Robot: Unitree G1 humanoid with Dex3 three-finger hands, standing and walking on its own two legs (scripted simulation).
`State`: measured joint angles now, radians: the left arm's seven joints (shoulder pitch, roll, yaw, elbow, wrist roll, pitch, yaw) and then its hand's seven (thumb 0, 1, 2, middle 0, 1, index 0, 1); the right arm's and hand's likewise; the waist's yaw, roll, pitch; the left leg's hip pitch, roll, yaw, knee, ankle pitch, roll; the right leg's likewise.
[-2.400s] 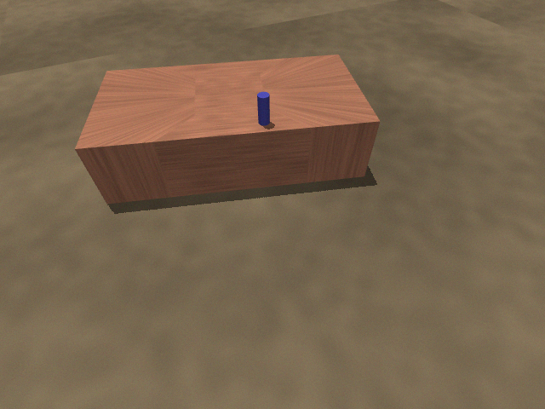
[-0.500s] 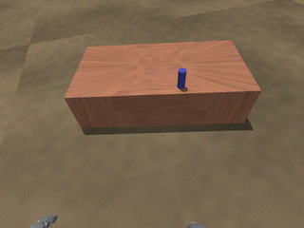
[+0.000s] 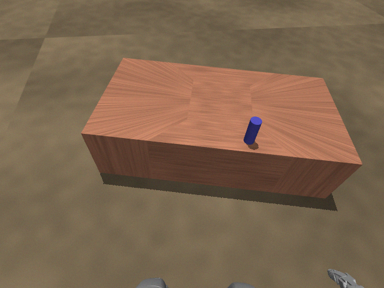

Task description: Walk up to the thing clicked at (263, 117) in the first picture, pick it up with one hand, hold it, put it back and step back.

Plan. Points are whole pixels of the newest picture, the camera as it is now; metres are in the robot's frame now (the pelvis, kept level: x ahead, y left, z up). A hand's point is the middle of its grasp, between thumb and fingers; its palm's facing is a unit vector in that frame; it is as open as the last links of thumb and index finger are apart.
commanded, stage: walk up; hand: right
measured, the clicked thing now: (252, 131) +0.83 -0.24 -0.33
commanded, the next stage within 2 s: none
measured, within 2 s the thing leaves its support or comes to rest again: neither
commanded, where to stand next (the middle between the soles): +0.45 -0.02 m, yaw -2 degrees
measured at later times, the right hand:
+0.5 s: hand (323, 244) +0.26 -0.32 -0.14, palm faces -0.07 +0.95 -0.32, open 7.4 cm
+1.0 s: hand (305, 191) +0.41 -0.30 -0.13, palm faces -0.01 +0.92 -0.38, open 7.4 cm
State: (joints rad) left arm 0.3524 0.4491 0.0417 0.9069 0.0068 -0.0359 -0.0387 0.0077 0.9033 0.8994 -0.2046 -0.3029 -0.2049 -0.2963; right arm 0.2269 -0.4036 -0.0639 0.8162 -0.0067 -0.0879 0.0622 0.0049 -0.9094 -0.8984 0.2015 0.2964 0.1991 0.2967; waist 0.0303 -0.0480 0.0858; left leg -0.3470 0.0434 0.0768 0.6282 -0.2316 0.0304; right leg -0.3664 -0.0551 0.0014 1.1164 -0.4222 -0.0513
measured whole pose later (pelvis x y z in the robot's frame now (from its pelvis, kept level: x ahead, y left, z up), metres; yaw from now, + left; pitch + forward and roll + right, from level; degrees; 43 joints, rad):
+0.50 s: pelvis +0.19 -0.05 +0.01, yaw +0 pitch -2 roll +0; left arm 0.31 0.40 0.04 0.84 0.01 -0.09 -0.04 0.00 0.90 0.90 -0.21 -0.30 -0.21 -0.30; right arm 0.28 -0.44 -0.05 0.87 -0.01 -0.04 0.06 0.01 -0.91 -0.90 0.20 0.30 0.20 0.30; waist 0.03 0.07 0.08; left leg -0.47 0.06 0.01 0.97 -0.37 0.02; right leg -0.25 -0.04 -0.10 0.55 -0.27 -0.03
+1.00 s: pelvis +0.35 -0.03 +0.01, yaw -2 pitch -3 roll +1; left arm 0.28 0.43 0.04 0.89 0.01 -0.05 -0.03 0.00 0.90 0.90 -0.20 -0.30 -0.21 -0.30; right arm 0.29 -0.41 -0.04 0.84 -0.01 -0.05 0.04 0.01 -0.91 -0.90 0.20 0.30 0.20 0.30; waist -0.01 -0.02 0.10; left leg -0.23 0.05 0.10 0.59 -0.30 0.01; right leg -0.46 -0.08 -0.04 0.77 -0.27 -0.01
